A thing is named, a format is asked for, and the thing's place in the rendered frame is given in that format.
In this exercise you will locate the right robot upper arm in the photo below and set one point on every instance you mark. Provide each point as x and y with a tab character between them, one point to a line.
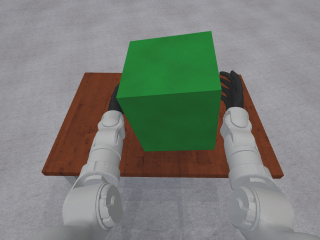
263	214

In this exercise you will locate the table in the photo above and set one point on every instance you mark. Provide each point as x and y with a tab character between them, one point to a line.
70	151

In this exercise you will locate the right robot hand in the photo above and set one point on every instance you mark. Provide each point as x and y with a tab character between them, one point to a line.
234	93

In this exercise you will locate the right robot forearm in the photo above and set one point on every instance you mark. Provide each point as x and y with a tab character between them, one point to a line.
242	154

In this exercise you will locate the left robot forearm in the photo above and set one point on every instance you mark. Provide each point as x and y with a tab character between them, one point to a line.
105	154

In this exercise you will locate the left robot upper arm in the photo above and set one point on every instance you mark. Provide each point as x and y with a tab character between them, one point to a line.
89	213

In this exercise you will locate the left robot hand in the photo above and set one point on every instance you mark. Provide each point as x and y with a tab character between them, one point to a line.
114	104

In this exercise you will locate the carton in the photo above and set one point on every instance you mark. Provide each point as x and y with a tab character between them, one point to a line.
170	92

